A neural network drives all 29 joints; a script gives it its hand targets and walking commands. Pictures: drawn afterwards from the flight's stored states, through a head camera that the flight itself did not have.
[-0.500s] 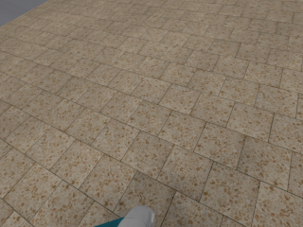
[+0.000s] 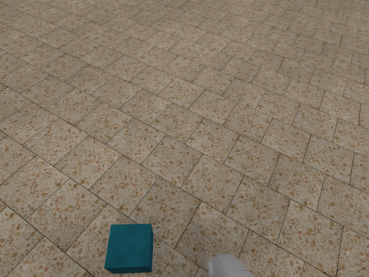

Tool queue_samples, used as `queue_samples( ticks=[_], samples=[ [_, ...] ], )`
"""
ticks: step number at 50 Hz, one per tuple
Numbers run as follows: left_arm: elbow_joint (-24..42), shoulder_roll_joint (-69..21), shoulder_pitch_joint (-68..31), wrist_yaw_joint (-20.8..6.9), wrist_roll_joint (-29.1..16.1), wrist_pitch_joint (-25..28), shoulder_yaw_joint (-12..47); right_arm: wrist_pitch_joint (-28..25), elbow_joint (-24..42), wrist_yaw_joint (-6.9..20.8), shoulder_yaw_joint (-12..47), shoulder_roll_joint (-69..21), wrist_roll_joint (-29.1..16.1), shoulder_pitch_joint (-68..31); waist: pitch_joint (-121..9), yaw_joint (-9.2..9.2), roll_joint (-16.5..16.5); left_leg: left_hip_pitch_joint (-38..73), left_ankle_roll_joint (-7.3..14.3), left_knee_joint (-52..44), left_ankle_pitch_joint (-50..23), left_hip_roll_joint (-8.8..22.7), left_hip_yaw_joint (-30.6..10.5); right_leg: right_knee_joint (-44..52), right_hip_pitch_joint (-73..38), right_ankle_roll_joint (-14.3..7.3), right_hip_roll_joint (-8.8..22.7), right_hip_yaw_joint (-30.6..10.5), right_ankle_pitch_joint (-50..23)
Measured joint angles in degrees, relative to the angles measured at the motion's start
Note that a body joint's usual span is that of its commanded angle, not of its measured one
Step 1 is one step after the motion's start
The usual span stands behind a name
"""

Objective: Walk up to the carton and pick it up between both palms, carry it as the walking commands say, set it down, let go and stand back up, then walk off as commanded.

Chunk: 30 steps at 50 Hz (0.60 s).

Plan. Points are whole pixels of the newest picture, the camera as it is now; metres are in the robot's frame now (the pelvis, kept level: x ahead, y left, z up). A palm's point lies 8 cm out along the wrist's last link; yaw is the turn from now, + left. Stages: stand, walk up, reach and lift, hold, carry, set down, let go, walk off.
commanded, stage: walk off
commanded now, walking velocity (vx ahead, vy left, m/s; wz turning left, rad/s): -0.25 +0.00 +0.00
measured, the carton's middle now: (131, 249) +0.29 +0.25 -0.68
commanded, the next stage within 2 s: stand in 0.86 s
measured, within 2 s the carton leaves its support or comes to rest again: neither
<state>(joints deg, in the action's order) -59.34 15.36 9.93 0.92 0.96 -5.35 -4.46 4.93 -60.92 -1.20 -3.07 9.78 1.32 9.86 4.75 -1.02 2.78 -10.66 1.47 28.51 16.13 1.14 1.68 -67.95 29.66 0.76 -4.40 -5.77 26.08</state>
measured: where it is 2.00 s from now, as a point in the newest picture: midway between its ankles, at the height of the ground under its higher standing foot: outside the picture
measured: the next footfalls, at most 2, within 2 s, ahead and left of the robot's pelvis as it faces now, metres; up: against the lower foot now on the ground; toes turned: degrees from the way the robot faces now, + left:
right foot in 0.26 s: -0.12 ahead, -0.13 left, +0.00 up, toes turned -3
left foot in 0.68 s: -0.28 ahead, +0.12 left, +0.00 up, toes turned +2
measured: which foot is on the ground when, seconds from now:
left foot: down 0.00-0.26, up 0.28-0.66, down 0.68-1.00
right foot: up 0.00-0.24, down 0.26-0.68, up 0.70-1.00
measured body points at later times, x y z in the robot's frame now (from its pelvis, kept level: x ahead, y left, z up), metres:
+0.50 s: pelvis -0.18 -0.02 +0.00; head -0.14 -0.04 +0.45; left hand -0.11 +0.22 -0.14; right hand -0.13 -0.30 -0.16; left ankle -0.24 +0.11 -0.64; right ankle -0.16 -0.13 -0.74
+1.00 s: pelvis -0.34 +0.03 +0.00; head -0.31 +0.05 +0.45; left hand -0.31 +0.30 -0.16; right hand -0.27 -0.22 -0.14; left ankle -0.32 +0.11 -0.74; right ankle -0.43 -0.12 -0.67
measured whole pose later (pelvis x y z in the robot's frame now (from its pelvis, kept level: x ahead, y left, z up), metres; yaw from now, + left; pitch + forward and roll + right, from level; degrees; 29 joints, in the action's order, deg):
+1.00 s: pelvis -0.34 +0.03 +0.00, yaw -1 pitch +0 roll -2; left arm -60.9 15.2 11.1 1.7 0.7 -5.4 -4.5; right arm 2.2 -58.5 -1.7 -2.5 10.3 1.0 7.4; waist 4.9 -0.1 1.0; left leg -14.9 2.9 27.6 12.4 0.4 2.9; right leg -57.2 18.3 3.9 -1.8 -3.7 28.7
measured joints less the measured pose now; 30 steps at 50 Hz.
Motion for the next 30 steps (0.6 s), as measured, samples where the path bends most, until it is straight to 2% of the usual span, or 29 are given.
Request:
queue_samples(
  ticks=[2,4,9,11,13,14,15,17,19,22,25,28,30],
  samples=[
    [-0.5,0.2,0.8,0.2,0.2,0.0,-0.4,-0.2,0.7,-0.2,0.1,0.1,-0.2,-1.0,0.2,0.15,-0.5,-1.7,0.3,0.4,-1.1,0.1,0.1,-0.8,-2.5,0.9,0.1,0.3,0.5],
    [-0.7,0.3,1.2,0.5,0.3,0.1,-0.5,-0.9,1.2,-0.5,0.1,0.2,-0.5,-2.3,0.5,0.05,-1.0,-3.4,0.4,0.6,-2.2,0.3,0.4,2.4,-5.8,1.9,0.8,1.2,1.7],
    [-0.6,-0.8,0.9,1.4,-0.9,0.3,0.2,-2.0,2.1,-0.6,0.3,1.3,0.0,-4.9,1.2,0.25,-3.1,-7.0,-0.1,0.4,-5.7,0.8,1.1,18.6,-14.8,2.5,3.5,4.8,5.3],
    [-0.2,-1.3,0.5,1.4,-1.4,0.8,0.4,-1.6,2.1,-0.5,0.2,2.0,0.2,-5.8,1.5,0.32,-3.9,-8.5,-0.5,0.5,-7.2,1.0,1.5,26.8,-18.3,1.8,4.1,5.6,3.1],
    [0.1,-1.4,0.9,1.3,-1.3,1.7,0.8,-0.9,2.0,-0.3,0.0,2.5,-0.2,-6.1,1.2,0.29,-4.0,-10.8,-1.2,1.8,-8.0,0.9,2.0,37.4,-21.9,0.7,4.7,5.9,-4.0],
    [0.0,-2.2,0.9,1.3,-1.0,1.9,1.0,-0.6,1.9,-0.3,-0.3,3.2,-0.6,-6.2,1.6,0.58,-5.4,-12.3,-1.7,4.6,-5.1,1.3,1.1,38.1,-21.8,-0.1,4.0,6.4,-5.7],
    [0.0,-3.0,1.0,1.3,-0.5,1.9,1.4,-0.2,1.7,-0.5,-0.8,3.7,-0.6,-5.9,1.9,1.00,-6.0,-14.3,-2.1,10.3,2.1,0.4,-0.5,37.4,-21.4,-0.9,4.0,6.9,-6.0],
    [0.5,-4.2,1.6,1.3,0.7,2.1,2.2,0.8,1.3,-0.4,-1.4,4.3,-0.4,-4.4,1.7,0.59,-5.7,-18.1,-2.1,24.4,9.9,-3.2,-3.6,37.0,-20.6,-1.6,5.1,6.9,-6.3],
    [0.7,-5.0,2.1,1.3,1.0,1.9,2.6,1.2,0.9,0.1,-1.7,4.7,-0.6,-3.5,1.2,0.19,-5.1,-19.6,-1.8,35.0,10.7,-5.5,-5.6,38.0,-19.6,-1.7,5.7,6.3,-7.8],
    [0.8,-5.4,1.1,1.2,0.6,1.5,3.0,0.6,0.6,0.7,-2.2,5.0,-0.7,-2.5,0.8,1.50,-4.3,-18.1,-2.8,42.2,10.6,-6.5,-6.2,39.5,-18.3,-1.8,6.2,6.8,-10.3],
    [1.7,-5.3,-0.9,1.4,0.2,2.2,3.3,0.4,0.1,0.3,-2.6,5.3,-0.5,-2.0,0.7,2.04,-3.8,-13.8,-4.3,39.6,11.5,-5.4,-5.6,39.9,-16.3,-1.7,6.5,7.4,-12.4],
    [2.3,-4.7,-2.8,1.6,0.1,2.9,3.2,0.2,-0.1,-0.3,-2.4,5.0,-1.1,-2.0,0.9,1.97,-2.7,-7.7,-5.2,28.4,13.7,-3.4,-3.6,40.6,-14.4,-1.5,6.9,7.7,-14.6],
    [2.4,-4.3,-3.9,1.6,0.1,3.1,3.2,0.1,0.0,-0.7,-2.3,4.6,-1.6,-2.2,1.1,1.94,-2.0,-4.1,-4.9,20.2,14.4,-2.5,-2.3,41.1,-13.1,-1.0,7.2,7.9,-16.4]
  ],
)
